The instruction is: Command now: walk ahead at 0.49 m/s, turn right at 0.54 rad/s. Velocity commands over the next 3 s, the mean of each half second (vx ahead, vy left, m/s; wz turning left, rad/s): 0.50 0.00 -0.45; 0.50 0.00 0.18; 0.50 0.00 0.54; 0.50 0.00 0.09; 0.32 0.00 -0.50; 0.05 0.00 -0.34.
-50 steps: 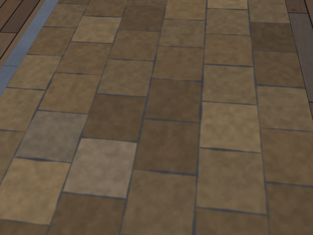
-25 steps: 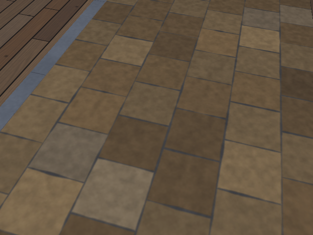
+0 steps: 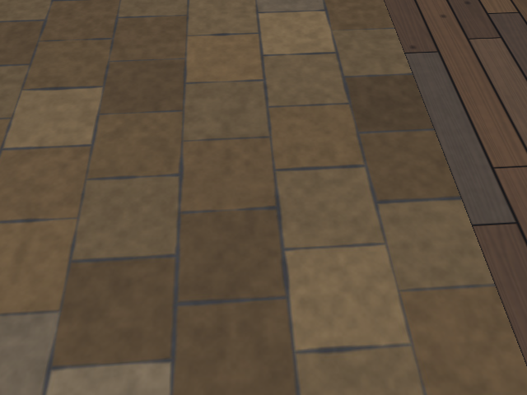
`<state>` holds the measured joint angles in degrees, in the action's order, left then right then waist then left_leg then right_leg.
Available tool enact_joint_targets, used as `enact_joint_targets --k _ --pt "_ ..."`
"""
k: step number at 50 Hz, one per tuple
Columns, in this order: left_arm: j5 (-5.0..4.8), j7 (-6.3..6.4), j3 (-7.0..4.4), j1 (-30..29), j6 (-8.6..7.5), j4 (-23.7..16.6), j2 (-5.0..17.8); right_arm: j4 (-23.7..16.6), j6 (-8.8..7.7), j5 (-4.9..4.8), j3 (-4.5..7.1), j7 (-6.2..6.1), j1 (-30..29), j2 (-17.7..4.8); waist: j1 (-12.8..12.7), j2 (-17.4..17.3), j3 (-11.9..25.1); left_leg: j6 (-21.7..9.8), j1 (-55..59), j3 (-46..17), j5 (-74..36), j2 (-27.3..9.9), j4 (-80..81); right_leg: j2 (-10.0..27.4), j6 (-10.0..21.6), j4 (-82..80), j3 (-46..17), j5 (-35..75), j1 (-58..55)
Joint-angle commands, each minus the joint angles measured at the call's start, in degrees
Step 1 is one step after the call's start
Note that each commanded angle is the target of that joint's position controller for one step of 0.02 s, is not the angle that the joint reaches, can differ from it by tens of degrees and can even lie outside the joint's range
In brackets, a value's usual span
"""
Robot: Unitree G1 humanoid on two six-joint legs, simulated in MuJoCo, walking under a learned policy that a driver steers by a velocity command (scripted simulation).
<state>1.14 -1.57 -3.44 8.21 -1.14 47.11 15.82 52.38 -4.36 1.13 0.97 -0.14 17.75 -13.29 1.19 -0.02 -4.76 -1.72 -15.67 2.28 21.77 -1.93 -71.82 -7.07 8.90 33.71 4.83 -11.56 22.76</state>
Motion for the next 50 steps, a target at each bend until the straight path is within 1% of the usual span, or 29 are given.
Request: enact_joint_targets --k 1,2,3,6,9,12,17,18,20,21,22,23,24,25,26,27,29,30,32,34,36,39,43,45,46,47,48,49,50 --pt "-0.88 1.26 -2.14 6.83 -0.57 -0.27 7.0 -6.32 -0.97 1.02 1.48 0.16 -1.32 -7.52 -0.69 -2.89 3.18 0.93 -19.29 -5.14 -4.28 -4.22 -0.04 17.95 9.15 -20.54 -26.73 10.88 -15.95" --pt "-0.99 1.3 -1.79 6.11 -1.09 -0.42 6.24 -6.06 0.25 1.76 1.3 0.34 0.1 -6.87 0.51 -1.91 3.81 1.86 -16.28 -5.06 -4.3 -4.73 2.26 16.18 8.54 -21.12 -23.75 13.99 -13.24" --pt "-1.13 1.2 -1.76 6.76 -1.76 -0.28 6.39 -6.39 1.22 2.1 1.28 0.54 0.2 -6.45 0.86 -1.3 4.35 2.65 -15.42 -4.43 -4.19 -4.68 3.86 15.05 8.56 -21.13 -22.38 17.33 -12.11" --pt "-1.22 1.15 -2.21 9.49 -2.48 0.3 8.21 -8.7 2.56 2.05 1.21 0.91 -4.26 -5.8 0.08 0.32 3.37 4.57 -18.19 -2.8 -9.22 -4.89 10.68 12.57 7.36 -22.36 -20.28 17.22 -10.41" --pt "-1.25 1.28 -2.28 13.85 -2.24 0.92 8.26 -11.58 2.73 1.81 1.31 1.0 -11.98 -6.3 -2.93 1.96 1.93 5.5 -23.59 -2.58 -15.94 -4.49 18.62 11.93 5.24 -22.56 -21.81 16.35 -13.74" --pt "-1.17 1.56 -2.35 17.33 -2.03 1.3 8.4 -13.52 2.51 1.53 1.07 1.32 -17.24 -6.23 -5.23 2.85 2.46 5.37 -25.64 -2.96 -20.2 -2.97 25.16 11.84 3.97 -20.72 -23.01 18.86 -18.84" --pt "-0.35 2.4 -1.64 21.19 -2.28 2.47 7.32 -16.17 1.43 1.03 0.14 2.03 -23.68 -5.52 -7.57 3.89 1.81 2.8 -23.06 -1.18 -21.68 -0.37 35.59 13.69 3.38 -18.19 -23.07 27.93 -25.12" --pt "-0.22 2.66 -1.59 20.91 -2.41 2.56 7.58 -16.34 1.2 0.95 0.17 2.05 -23.28 -5.81 -6.99 4.21 1.78 1.82 -20.65 -1.49 -21.07 0.03 37.56 14.57 2.91 -17.66 -23.45 29.64 -25.67" --pt "-0.09 2.92 -1.65 17.97 -2.75 2.17 8.83 -14.69 0.78 0.81 0.85 1.66 -17.19 -7.53 -3.48 4.88 3.02 -0.5 -10.37 -1.38 -17.18 2.04 41.51 14.97 0.85 -14.12 -22.59 38.14 -24.53" --pt "0.03 2.78 -1.72 17.24 -2.95 2.25 9.52 -12.81 0.46 0.67 1.58 1.11 -11.41 -9.03 -1.05 4.75 5.67 -1.65 -3.25 -0.77 -14.54 3.85 42.56 14.14 -0.03 -8.17 -21.77 45.38 -24.55" --pt "-0.1 2.36 -1.63 16.4 -3.17 2.43 9.67 -10.53 -0.15 0.7 2.21 0.42 -3.32 -10.23 3.12 2.81 9.77 -3.13 6.94 -0.84 -16.25 3.34 46.1 11.56 -1.07 1.86 -19.17 45.19 -22.32" --pt "-0.37 1.91 -0.75 16.82 -3.57 1.17 6.77 -9.61 -0.62 1.75 3.02 -0.6 5.34 -13.4 6.13 -1.21 16.63 -5.74 20.2 -11.76 -8.49 -7.07 46.38 8.89 -1.95 16.27 -17.26 29.75 -13.96" --pt "-2.28 1.66 0.1 25.69 -3.33 1.11 1.67 -8.69 -0.08 2.5 4.63 -0.62 8.02 -19.03 2.35 -15.64 22.92 -14.37 33.71 -39.88 -6.39 -22.42 50.73 -1.75 -4.7 35.43 -11.18 -12.45 3.8" --pt "-0.14 2.15 -0.37 24.09 -3.03 2.31 6.51 -8.53 0.66 0.63 4.16 0.14 5.02 -14.52 1.39 -8.34 18.41 -14.59 28.23 -46.7 -0.58 -21.54 55.31 0.88 -3.97 40.6 -12.98 -16.08 10.05" --pt "0.22 1.86 -0.56 18.52 -2.91 1.59 6.79 -9.5 0.67 0.09 3.26 0.39 -0.41 -10.36 0.24 -2.98 9.64 -13.49 19.66 -36.77 -0.51 -19.03 56.34 3.44 -4.07 40.28 -13.15 -10.66 10.99" --pt "0.34 1.48 -0.2 14.63 -3.0 0.7 6.0 -9.43 0.39 0.39 2.63 0.66 -2.89 -7.71 -0.07 -0.19 6.24 -12.05 14.17 -29.48 -6.18 -16.02 57.55 5.24 -4.17 37.63 -12.52 -7.58 10.28" --pt "0.96 0.63 -0.03 13.25 -2.09 0.19 4.98 -7.62 -0.27 0.28 1.99 0.46 -2.5 -6.15 -1.9 -3.81 4.13 -9.44 8.9 -19.92 -15.76 -11.1 59.44 7.51 -4.79 33.15 -11.18 -6.25 7.71" --pt "1.33 0.3 0.17 13.47 -1.67 0.24 4.31 -6.58 -0.7 -0.05 1.95 0.64 -1.18 -6.25 -2.34 -5.22 4.55 -9.52 8.36 -18.4 -20.23 -10.07 59.73 7.83 -5.25 31.75 -10.05 -5.83 6.67" --pt "1.89 -0.07 0.55 12.09 -1.28 -0.24 3.3 -4.87 -1.36 -0.83 2.06 1.02 1.44 -6.5 -2.73 -5.29 4.82 -10.76 8.88 -16.71 -26.17 -8.97 60.38 8.93 -6.39 29.24 -7.59 -5.1 8.11" --pt "1.97 -0.3 1.09 7.45 -1.18 -1.83 2.36 -3.76 -1.29 -1.04 2.37 0.92 3.41 -7.25 -2.16 -4.77 3.45 -11.77 8.69 -15.77 -26.51 -8.32 62.03 10.27 -7.95 25.13 -5.9 -2.57 11.35" --pt "1.71 -0.36 1.65 1.51 -1.24 -3.85 1.73 -2.75 -0.88 -1.05 2.56 0.7 5.38 -7.46 -1.02 -4.37 1.81 -11.7 8.1 -14.82 -25.91 -7.1 63.09 10.89 -9.55 18.51 -4.8 1.05 13.1" --pt "1.21 -0.42 2.48 -5.28 -1.53 -5.9 0.79 -1.61 -0.52 -1.02 2.95 0.54 8.09 -8.09 0.79 -4.49 1.45 -10.48 8.03 -13.92 -27.63 -5.75 62.19 9.83 -10.67 8.38 -3.71 6.41 10.9" --pt "0.38 0.18 2.66 -10.72 -2.1 -7.89 1.64 -0.95 -0.03 -0.52 3.43 0.38 10.78 -9.03 2.42 -4.82 2.34 -9.91 10.87 -16.03 -32.65 -6.79 57.84 8.04 -10.37 2.1 -3.87 7.57 7.86" --pt "0.15 0.52 2.35 -9.95 -2.64 -8.24 2.71 -1.4 0.27 -0.25 3.83 0.09 9.71 -9.71 1.25 -5.24 2.76 -8.95 11.06 -18.09 -33.37 -7.64 55.13 7.54 -9.35 -0.9 -4.86 4.88 3.8" --pt "0.11 0.75 2.05 -7.48 -2.98 -7.68 3.38 -1.78 0.4 -0.22 4.07 -0.03 8.62 -10.18 -0.09 -5.4 3.36 -8.24 10.28 -18.92 -33.5 -7.64 53.12 6.92 -8.73 -2.99 -5.01 3.21 -0.43" --pt "0.16 1.15 1.57 -2.56 -3.45 -6.21 4.17 -2.17 0.42 -0.39 4.26 0.02 7.29 -10.56 -2.54 -4.52 5.07 -7.28 8.62 -18.6 -35.14 -6.38 48.42 5.94 -7.83 -6.52 -4.62 2.93 -7.76" --pt "0.93 1.86 0.62 4.31 -4.28 -4.27 6.51 -2.48 0.22 -0.82 4.08 0.32 7.08 -9.48 -5.32 -1.03 9.18 -5.96 5.0 -16.11 -33.18 -2.83 38.62 8.46 -6.15 -9.21 -7.02 2.76 -18.47" --pt "2.37 2.78 -0.53 13.77 -4.7 -3.93 11.23 -5.02 -0.14 -1.41 3.28 0.48 6.08 -6.2 -8.95 6.12 17.71 -4.51 -2.66 -11.73 -18.82 1.16 22.93 22.5 -3.05 -11.35 -20.69 -7.91 -31.06" --pt "2.37 2.85 -1.64 13.24 -3.56 -4.02 15.12 -6.67 0.34 -2.63 2.77 0.22 11.57 -2.94 -5.53 17.14 20.37 -3.45 -18.3 -5.83 10.38 8.2 10.77 33.46 2.04 -18.34 -42.49 -15.55 -37.81"
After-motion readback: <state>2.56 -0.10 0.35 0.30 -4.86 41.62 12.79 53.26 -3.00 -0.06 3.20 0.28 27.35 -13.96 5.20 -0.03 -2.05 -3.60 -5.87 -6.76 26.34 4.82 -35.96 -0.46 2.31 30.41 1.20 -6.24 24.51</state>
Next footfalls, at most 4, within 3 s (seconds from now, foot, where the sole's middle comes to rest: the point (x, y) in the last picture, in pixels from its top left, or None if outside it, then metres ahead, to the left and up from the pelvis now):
0.46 left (236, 392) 0.45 0.09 -0.76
0.96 right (326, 308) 0.66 -0.15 -0.76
1.50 left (239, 232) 0.90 0.08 -0.76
2.08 right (255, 148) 1.24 0.03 -0.76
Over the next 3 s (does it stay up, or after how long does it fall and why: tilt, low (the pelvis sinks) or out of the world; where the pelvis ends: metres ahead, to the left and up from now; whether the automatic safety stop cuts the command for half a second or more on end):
stays up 1.31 0.11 0.02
